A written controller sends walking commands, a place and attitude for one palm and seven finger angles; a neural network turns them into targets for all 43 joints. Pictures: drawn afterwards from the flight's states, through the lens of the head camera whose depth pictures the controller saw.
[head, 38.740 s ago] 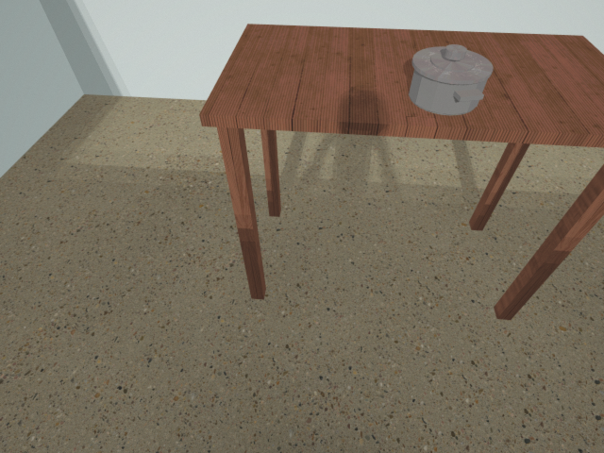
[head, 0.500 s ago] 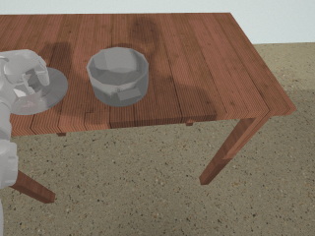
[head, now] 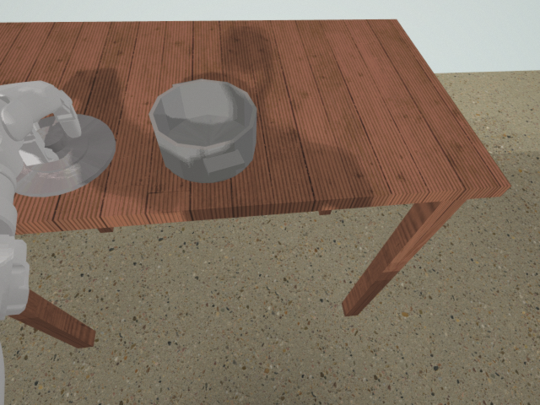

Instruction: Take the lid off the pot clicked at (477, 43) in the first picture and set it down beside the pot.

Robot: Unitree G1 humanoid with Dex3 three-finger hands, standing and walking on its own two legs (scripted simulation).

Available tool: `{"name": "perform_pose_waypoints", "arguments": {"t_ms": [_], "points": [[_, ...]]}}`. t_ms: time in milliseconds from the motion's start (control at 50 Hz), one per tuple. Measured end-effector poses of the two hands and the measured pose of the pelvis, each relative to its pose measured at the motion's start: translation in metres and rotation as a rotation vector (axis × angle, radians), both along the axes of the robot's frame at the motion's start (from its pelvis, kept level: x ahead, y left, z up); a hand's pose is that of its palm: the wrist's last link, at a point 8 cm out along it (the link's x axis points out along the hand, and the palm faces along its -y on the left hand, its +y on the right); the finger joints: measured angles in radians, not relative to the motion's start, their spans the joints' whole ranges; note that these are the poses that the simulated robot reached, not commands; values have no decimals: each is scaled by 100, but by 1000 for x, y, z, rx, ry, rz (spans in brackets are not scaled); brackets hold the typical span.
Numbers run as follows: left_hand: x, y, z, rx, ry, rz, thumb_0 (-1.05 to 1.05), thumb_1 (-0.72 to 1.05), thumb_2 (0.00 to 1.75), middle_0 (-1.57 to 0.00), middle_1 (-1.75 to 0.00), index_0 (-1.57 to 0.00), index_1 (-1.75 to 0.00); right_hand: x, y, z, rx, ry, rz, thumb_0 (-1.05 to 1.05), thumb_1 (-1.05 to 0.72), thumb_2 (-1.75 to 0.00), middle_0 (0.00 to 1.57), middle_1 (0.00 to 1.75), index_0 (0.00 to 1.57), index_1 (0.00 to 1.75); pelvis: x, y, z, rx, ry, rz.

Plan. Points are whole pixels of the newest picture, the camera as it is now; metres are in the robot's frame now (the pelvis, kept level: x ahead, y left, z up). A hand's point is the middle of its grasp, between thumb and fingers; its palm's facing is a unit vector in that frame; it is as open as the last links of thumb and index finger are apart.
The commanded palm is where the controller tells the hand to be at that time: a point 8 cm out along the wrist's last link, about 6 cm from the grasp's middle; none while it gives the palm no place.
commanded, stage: open the fingers wide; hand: left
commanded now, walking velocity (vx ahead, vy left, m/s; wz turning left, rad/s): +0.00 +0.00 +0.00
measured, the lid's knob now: (49, 139) +0.50 +0.31 +0.10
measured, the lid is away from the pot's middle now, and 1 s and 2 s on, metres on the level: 0.23 0.23 0.23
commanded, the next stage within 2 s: raise the empty hand in 0.46 s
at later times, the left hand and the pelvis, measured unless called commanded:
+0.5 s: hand (38, 142) +0.47 +0.31 +0.12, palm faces -0.39 -0.10 -0.92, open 10.9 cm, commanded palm +0.47 +0.31 +0.19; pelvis +0.00 +0.01 +0.00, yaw +0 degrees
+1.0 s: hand (24, 116) +0.47 +0.31 +0.16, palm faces -0.34 -0.09 -0.94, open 11.0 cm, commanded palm +0.47 +0.31 +0.24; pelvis +0.00 +0.01 +0.00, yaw +1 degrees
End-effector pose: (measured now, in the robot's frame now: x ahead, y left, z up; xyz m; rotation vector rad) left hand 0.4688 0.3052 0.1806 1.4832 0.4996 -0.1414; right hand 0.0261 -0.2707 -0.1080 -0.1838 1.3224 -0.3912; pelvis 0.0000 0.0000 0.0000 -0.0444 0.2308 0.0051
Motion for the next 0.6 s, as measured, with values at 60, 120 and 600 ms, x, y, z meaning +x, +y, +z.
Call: {"name": "perform_pose_waypoints", "arguments": {"t_ms": [60,120,600], "points": [[1,2,0,5,2,4,0,17,86,-54,-83,-60,-85,-1,-1,0,-3,9,0,1,-90,-90,20,30,21,30,0,0,0,-1,2,1],[2,4,0,3,1,5,0,11,87,-52,-79,-58,-81,-2,-2,1,-7,16,-1,1,-90,-90,20,30,21,30,1,1,-1,-2,4,1],[0,4,-2,1,-6,-17,0,-12,90,-49,-62,-49,-62,17,12,-1,23,-27,23,1,-90,-90,20,30,21,30,4,7,-1,-6,1,5]]}}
